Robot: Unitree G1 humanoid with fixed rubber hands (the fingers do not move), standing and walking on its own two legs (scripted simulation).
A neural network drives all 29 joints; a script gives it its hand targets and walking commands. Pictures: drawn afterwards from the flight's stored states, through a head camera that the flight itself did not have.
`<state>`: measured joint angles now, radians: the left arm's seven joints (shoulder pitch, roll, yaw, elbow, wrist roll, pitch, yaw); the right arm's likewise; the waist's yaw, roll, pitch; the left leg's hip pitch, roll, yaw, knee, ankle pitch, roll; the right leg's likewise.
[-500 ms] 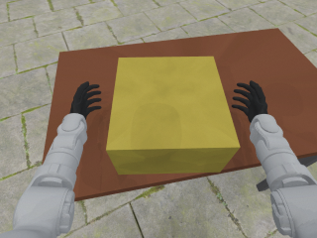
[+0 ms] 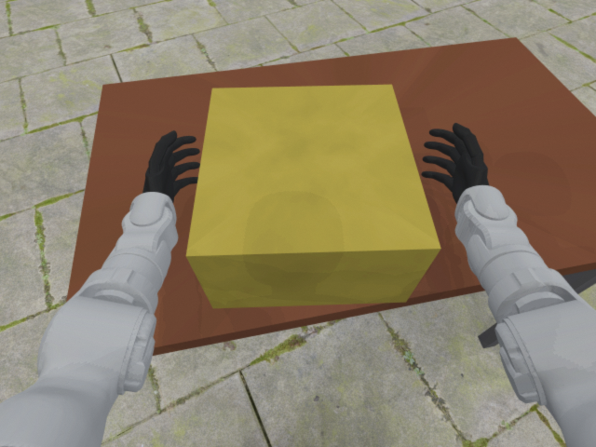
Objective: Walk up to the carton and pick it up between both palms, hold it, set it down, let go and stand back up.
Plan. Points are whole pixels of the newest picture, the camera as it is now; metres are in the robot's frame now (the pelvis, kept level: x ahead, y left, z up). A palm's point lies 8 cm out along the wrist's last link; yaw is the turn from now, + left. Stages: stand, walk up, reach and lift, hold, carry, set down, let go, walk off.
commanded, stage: reach and lift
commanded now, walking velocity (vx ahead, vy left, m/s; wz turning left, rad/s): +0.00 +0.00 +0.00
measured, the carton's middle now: (306, 191) +0.47 +0.03 +0.03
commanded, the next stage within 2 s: none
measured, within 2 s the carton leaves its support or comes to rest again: leaves its support in 1.80 s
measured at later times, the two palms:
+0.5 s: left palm (173, 193) +0.44 +0.21 +0.06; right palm (447, 186) +0.45 -0.16 +0.08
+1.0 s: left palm (172, 193) +0.43 +0.21 +0.07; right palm (447, 186) +0.45 -0.16 +0.08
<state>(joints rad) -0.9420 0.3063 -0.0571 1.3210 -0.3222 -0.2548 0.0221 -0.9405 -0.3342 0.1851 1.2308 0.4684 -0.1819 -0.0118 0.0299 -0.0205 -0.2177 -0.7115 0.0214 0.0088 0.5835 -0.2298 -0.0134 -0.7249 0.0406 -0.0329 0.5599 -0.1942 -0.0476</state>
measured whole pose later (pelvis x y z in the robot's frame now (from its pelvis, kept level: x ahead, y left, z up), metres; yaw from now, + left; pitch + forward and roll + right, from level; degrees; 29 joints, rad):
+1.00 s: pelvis +0.01 +0.01 +0.01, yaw +2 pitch +18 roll -1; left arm -0.90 0.22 0.18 1.36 -0.09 -0.38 0.05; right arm -0.89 -0.19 -0.15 1.19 0.05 -0.22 -0.02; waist -0.02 0.01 -0.17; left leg -0.61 0.01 -0.02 0.48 -0.19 -0.01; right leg -0.60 0.03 -0.06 0.44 -0.16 -0.04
